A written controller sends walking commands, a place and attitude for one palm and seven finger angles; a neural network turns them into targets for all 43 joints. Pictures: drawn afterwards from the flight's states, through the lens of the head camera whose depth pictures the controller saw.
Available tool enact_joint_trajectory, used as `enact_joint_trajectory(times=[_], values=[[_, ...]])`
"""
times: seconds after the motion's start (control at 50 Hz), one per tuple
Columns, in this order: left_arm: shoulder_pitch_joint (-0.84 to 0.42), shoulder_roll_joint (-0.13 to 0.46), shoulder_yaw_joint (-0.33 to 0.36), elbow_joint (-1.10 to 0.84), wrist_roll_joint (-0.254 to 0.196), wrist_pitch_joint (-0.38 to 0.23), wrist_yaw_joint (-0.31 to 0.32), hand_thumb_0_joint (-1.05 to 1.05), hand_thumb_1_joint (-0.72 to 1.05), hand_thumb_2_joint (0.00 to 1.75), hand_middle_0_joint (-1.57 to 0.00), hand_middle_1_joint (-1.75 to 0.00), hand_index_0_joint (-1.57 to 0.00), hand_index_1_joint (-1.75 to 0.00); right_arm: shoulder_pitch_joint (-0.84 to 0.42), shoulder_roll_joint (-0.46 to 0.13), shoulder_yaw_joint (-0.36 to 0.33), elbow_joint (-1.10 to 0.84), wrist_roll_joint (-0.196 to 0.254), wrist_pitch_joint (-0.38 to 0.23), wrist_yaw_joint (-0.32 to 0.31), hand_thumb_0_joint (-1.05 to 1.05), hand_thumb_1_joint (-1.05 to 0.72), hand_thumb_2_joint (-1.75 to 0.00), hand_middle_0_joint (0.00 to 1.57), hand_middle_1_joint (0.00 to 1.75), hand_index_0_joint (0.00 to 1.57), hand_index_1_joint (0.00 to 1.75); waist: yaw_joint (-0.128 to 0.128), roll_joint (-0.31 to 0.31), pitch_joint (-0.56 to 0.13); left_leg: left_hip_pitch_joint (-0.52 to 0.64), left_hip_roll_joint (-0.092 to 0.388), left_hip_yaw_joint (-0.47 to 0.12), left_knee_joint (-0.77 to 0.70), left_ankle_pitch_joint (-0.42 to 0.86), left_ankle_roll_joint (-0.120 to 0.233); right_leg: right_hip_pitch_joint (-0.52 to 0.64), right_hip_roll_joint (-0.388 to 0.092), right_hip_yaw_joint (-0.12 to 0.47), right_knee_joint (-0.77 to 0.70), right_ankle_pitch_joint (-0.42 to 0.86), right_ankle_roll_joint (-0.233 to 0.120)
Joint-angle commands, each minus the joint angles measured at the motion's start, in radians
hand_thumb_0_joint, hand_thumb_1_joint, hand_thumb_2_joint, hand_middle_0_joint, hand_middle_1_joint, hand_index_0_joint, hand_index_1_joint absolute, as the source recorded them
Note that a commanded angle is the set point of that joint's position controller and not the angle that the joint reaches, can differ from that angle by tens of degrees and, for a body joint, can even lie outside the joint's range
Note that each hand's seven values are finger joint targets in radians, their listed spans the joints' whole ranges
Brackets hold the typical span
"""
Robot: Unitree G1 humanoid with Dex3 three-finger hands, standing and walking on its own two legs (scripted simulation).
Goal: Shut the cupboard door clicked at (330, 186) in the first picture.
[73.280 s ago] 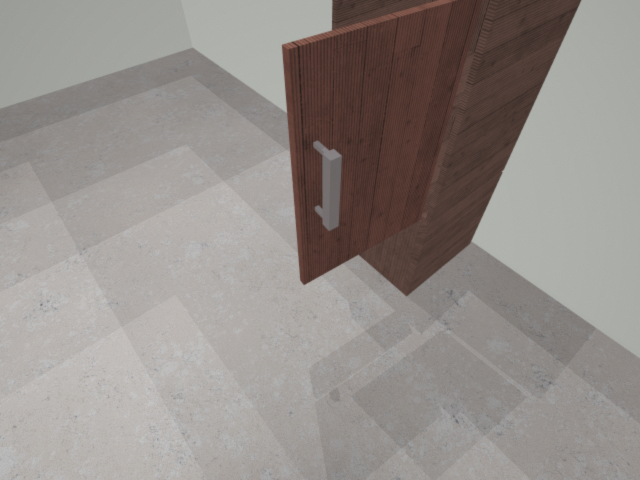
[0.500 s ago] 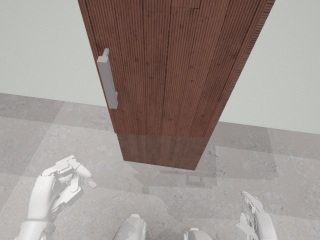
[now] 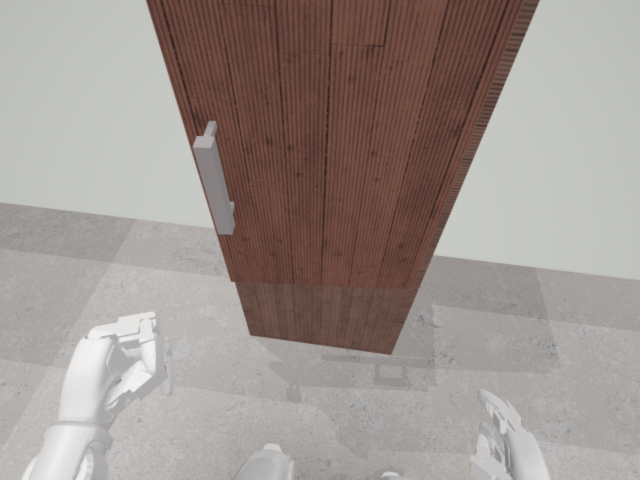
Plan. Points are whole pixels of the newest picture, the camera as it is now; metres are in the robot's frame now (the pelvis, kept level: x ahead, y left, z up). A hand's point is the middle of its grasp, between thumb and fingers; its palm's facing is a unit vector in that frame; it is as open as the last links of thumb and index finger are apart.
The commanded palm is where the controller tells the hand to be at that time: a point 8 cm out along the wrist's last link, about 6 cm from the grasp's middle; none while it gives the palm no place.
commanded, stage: raise the hand and make a fist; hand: left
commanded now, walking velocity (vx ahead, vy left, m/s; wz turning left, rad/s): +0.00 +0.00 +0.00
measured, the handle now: (219, 180) +0.52 +0.19 +0.06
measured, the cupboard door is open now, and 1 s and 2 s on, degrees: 6 6 6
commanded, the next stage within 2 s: bring the fist close to the handle in 0.38 s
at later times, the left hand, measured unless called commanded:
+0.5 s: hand (174, 367) +0.23 +0.18 +0.06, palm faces +0.02 -1.00 -0.03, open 3.1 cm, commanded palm +0.21 +0.23 +0.07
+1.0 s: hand (209, 286) +0.32 +0.16 +0.07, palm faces +0.02 -1.00 -0.03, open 3.1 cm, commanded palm +0.31 +0.21 +0.07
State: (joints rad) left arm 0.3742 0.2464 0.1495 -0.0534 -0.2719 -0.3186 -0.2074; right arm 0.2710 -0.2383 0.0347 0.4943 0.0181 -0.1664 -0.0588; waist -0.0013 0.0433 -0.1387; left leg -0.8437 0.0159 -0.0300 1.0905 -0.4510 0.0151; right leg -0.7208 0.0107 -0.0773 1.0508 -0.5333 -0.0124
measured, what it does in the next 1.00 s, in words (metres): stands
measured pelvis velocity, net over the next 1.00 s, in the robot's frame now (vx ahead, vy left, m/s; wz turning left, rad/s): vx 0.00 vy -0.01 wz -0.02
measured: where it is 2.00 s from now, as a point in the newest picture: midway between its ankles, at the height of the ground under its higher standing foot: outside the picture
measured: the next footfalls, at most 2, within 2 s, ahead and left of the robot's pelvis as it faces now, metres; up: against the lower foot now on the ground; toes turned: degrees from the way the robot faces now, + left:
none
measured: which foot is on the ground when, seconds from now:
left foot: down 0.00-1.00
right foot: down 0.00-1.00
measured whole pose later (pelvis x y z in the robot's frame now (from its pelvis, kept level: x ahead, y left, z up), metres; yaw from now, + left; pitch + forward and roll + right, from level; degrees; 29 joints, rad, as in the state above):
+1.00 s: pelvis +0.00 -0.01 +0.01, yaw -1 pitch +12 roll -1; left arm -0.07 0.22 0.15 0.32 -0.21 -0.31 -0.14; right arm 0.27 -0.24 0.03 0.57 0.02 -0.12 -0.05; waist -0.02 0.03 -0.14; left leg -0.83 0.02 0.00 1.04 -0.43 0.01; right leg -0.73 0.01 -0.05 1.04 -0.52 -0.02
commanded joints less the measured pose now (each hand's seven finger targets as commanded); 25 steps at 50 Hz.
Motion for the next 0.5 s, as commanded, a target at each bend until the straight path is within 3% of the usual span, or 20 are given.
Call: enact_joint_trajectory(times=[0.0, 0.04, 0.18, 0.24, 0.34, 0.46, 0.48], values=[[-0.050, 0.126, 0.086, -0.184, -0.026, -0.067, 0.005, 0.00, 0.90, 0.90, -1.30, -1.50, -1.30, -1.50, -0.051, -0.127, -0.059, -0.149, 0.001, -0.062, -0.016, 0.00, -0.90, -0.90, 0.20, 0.30, 0.20, 0.30, 0.004, -0.011, -0.159, 0.198, -0.016, -0.023, -0.183, 0.158, 0.009, 0.051, 0.022, 0.035, -0.184, 0.194, -0.009], [-0.059, 0.102, 0.067, -0.182, -0.028, -0.072, 0.000, 0.00, 0.90, 0.90, -1.30, -1.50, -1.30, -1.50, -0.055, -0.123, -0.060, -0.149, 0.004, -0.062, -0.013, 0.00, -0.90, -0.90, 0.20, 0.30, 0.20, 0.30, -0.001, -0.009, -0.145, 0.198, -0.016, -0.015, -0.178, 0.161, 0.008, 0.040, 0.017, 0.041, -0.190, 0.200, -0.005], [-0.073, 0.109, 0.077, -0.168, -0.034, -0.094, -0.006, 0.00, 0.90, 0.90, -1.30, -1.50, -1.30, -1.50, -0.057, -0.124, -0.063, -0.148, 0.002, -0.060, -0.012, 0.00, -0.90, -0.90, 0.20, 0.30, 0.20, 0.30, 0.002, -0.019, -0.155, 0.169, -0.019, -0.004, -0.157, 0.152, 0.008, 0.050, 0.007, 0.074, -0.197, 0.183, 0.000], [-0.071, 0.110, 0.076, -0.184, -0.031, -0.105, -0.005, 0.00, 0.90, 0.90, -1.30, -1.50, -1.30, -1.50, -0.057, -0.121, -0.063, -0.148, 0.004, -0.058, -0.011, 0.00, -0.90, -0.90, 0.20, 0.30, 0.20, 0.30, 0.007, 0.004, -0.170, 0.185, -0.019, -0.003, -0.158, 0.174, 0.009, 0.058, 0.009, 0.069, -0.186, 0.214, -0.003], [-0.076, 0.106, 0.072, -0.174, -0.031, -0.104, -0.005, 0.00, 0.90, 0.90, -1.30, -1.50, -1.30, -1.50, -0.056, -0.122, -0.064, -0.146, 0.004, -0.052, -0.012, 0.00, -0.90, -0.90, 0.20, 0.30, 0.20, 0.30, 0.000, -0.025, -0.159, 0.168, -0.019, -0.002, -0.150, 0.164, 0.010, 0.057, 0.006, 0.081, -0.194, 0.205, 0.002], [-0.086, 0.107, 0.071, -0.176, -0.032, -0.095, -0.012, 0.00, 0.90, 0.90, -1.30, -1.50, -1.30, -1.50, -0.060, -0.123, -0.063, -0.153, 0.007, -0.048, -0.015, 0.00, -0.90, -0.90, 0.20, 0.30, 0.20, 0.30, 0.001, -0.016, -0.160, 0.179, -0.018, -0.005, -0.158, 0.151, 0.011, 0.042, 0.011, 0.072, -0.191, 0.186, 0.000], [-0.148, 0.094, 0.044, -0.195, -0.027, -0.100, -0.010, 0.00, 0.90, 0.90, -1.30, -1.50, -1.30, -1.50, -0.060, -0.124, -0.061, -0.147, 0.005, -0.051, -0.017, 0.00, -0.90, -0.90, 0.20, 0.30, 0.20, 0.30, -0.016, -0.005, -0.168, 0.190, -0.018, -0.006, -0.150, 0.154, 0.014, 0.029, 0.011, 0.067, -0.184, 0.198, 0.001]])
